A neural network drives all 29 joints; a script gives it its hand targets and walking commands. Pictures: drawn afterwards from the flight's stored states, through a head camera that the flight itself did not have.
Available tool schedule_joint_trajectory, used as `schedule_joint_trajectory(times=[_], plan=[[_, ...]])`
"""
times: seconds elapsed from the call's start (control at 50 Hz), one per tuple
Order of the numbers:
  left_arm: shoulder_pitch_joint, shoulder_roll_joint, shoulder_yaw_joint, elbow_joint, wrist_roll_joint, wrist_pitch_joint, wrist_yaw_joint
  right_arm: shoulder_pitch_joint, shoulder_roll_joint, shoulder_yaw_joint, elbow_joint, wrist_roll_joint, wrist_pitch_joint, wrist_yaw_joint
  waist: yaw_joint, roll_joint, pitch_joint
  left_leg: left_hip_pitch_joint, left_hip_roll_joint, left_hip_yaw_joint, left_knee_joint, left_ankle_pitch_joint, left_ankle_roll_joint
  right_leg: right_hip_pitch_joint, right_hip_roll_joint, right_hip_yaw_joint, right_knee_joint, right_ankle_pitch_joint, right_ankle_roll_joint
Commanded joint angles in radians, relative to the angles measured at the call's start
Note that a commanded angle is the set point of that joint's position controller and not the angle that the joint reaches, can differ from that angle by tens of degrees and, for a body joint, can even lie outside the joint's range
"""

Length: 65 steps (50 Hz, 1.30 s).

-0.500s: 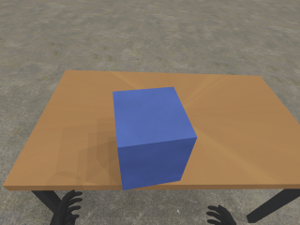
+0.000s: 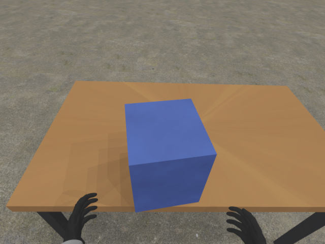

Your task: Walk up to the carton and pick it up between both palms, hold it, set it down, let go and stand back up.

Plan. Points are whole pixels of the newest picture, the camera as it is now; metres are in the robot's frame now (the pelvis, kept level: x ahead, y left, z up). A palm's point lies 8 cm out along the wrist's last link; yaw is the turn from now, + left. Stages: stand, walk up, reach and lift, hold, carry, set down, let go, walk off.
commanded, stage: reach and lift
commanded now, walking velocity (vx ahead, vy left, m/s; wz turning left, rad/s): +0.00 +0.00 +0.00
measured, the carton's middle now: (163, 155) +0.39 +0.03 -0.01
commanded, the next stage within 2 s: none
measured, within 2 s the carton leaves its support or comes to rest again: neither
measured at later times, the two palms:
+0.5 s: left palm (86, 205) +0.22 +0.20 -0.01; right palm (252, 211) +0.25 -0.21 -0.02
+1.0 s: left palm (84, 174) +0.27 +0.21 +0.05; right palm (245, 173) +0.32 -0.19 +0.04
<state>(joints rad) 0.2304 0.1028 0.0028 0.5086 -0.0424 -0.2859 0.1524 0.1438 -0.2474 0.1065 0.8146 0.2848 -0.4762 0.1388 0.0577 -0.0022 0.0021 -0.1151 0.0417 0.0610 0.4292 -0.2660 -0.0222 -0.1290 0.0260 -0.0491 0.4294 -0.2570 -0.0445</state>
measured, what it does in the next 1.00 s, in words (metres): stands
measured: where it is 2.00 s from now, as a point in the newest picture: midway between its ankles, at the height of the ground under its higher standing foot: outside the picture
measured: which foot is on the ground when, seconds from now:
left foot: down 0.00-1.00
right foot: down 0.00-1.00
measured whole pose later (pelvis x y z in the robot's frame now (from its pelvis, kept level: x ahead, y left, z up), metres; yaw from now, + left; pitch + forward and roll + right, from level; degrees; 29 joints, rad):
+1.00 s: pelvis -0.02 -0.01 +0.00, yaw -1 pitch +2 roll +0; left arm -0.17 0.07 0.12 0.29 -0.05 0.14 0.17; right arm -0.33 -0.30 0.11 0.69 0.35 -0.12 0.07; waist 0.09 -0.01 0.00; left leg -0.20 0.06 0.07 0.36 -0.19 -0.03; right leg -0.22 0.04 -0.04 0.35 -0.17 -0.06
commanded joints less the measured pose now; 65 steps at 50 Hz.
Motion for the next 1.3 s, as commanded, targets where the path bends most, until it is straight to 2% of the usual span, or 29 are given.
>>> schedule_joint_trajectory(times=[0.0, 0.14, 0.28, 0.38, 0.48, 0.56, 0.72, 0.96, 1.14, 1.28], plan=[[-0.158, 0.042, 0.016, -0.151, -0.005, -0.082, 0.011, -0.180, -0.158, -0.022, -0.139, 0.038, -0.085, 0.006, 0.003, -0.024, -0.108, 0.002, -0.042, -0.018, -0.017, 0.355, -0.014, 0.004, -0.001, 0.077, -0.059, 0.209, -0.011], [-0.246, 0.030, 0.038, -0.113, -0.007, -0.103, 0.016, -0.271, -0.162, 0.017, -0.102, 0.070, -0.108, 0.005, 0.001, -0.059, -0.109, -0.064, -0.049, -0.010, -0.010, 0.281, 0.000, 0.010, -0.014, 0.105, -0.038, 0.201, 0.002], [-0.400, 0.057, 0.078, -0.130, -0.018, -0.052, 0.026, -0.408, -0.147, 0.032, -0.139, 0.079, -0.054, -0.017, 0.014, -0.081, -0.161, -0.164, -0.058, 0.010, -0.024, 0.162, 0.017, 0.071, -0.050, 0.159, -0.024, 0.167, 0.030], [-0.460, 0.069, 0.093, -0.202, -0.019, 0.009, 0.026, -0.471, -0.149, 0.025, -0.197, 0.083, -0.004, -0.041, 0.016, -0.052, -0.242, -0.150, -0.060, 0.013, -0.028, 0.221, 0.012, 0.121, -0.049, 0.159, -0.016, 0.274, 0.035], [-0.475, 0.063, 0.101, -0.248, -0.007, 0.090, 0.015, -0.513, -0.163, 0.015, -0.215, 0.081, 0.053, -0.058, 0.014, -0.021, -0.268, -0.081, -0.056, 0.007, -0.039, 0.315, 0.004, 0.111, -0.029, 0.134, -0.036, 0.343, 0.020], [-0.496, 0.054, 0.106, -0.274, -0.002, 0.163, 0.008, -0.560, -0.175, 0.001, -0.228, 0.073, 0.109, -0.062, 0.016, -0.024, -0.254, -0.032, -0.049, 0.001, -0.057, 0.352, 0.005, 0.077, -0.014, 0.118, -0.071, 0.320, 0.007], [-0.602, 0.048, 0.115, -0.334, -0.004, 0.280, 0.014, -0.687, -0.189, -0.036, -0.280, 0.058, 0.225, -0.061, 0.027, -0.040, -0.267, -0.002, -0.040, -0.002, -0.085, 0.337, 0.019, 0.043, 0.000, 0.105, -0.114, 0.236, -0.004], [-0.740, 0.068, 0.137, -0.449, -0.008, 0.406, 0.016, -0.849, -0.228, -0.067, -0.338, 0.073, 0.325, -0.077, 0.035, -0.004, -0.391, 0.009, -0.042, -0.005, -0.069, 0.404, 0.012, 0.079, 0.011, 0.097, -0.101, 0.326, 0.002], [-0.845, 0.090, 0.163, -0.454, -0.025, 0.529, -0.001, -0.994, -0.252, -0.073, -0.337, 0.078, 0.422, -0.093, 0.056, -0.024, -0.419, 0.005, -0.040, -0.009, -0.073, 0.418, 0.016, 0.073, 0.019, 0.090, -0.107, 0.341, 0.015], [-0.952, 0.121, 0.185, -0.444, -0.038, 0.582, -0.011, -1.115, -0.262, -0.078, -0.325, 0.077, 0.478, -0.106, 0.064, -0.043, -0.478, -0.030, -0.044, -0.009, -0.071, 0.419, 0.016, 0.111, 0.017, 0.089, -0.093, 0.397, 0.035]])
